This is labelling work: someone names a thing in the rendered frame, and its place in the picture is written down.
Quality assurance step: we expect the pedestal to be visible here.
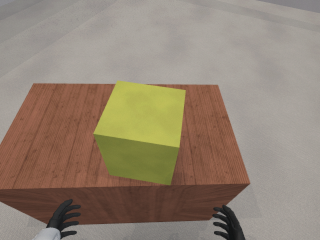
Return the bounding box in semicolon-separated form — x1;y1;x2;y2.
0;83;250;225

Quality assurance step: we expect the left robot hand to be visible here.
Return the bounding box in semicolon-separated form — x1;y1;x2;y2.
46;199;81;239

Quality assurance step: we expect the carton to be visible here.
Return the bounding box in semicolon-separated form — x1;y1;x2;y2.
93;80;186;185

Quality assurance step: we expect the right robot hand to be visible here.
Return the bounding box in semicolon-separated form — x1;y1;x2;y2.
212;204;246;240

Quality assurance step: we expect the left robot forearm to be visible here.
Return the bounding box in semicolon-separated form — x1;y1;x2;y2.
32;227;61;240

